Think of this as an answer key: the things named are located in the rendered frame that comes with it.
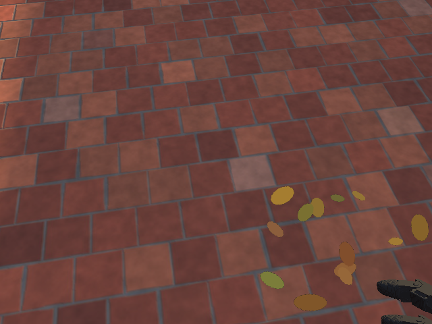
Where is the robot right hand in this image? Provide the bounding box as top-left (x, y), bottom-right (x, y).
top-left (377, 279), bottom-right (432, 324)

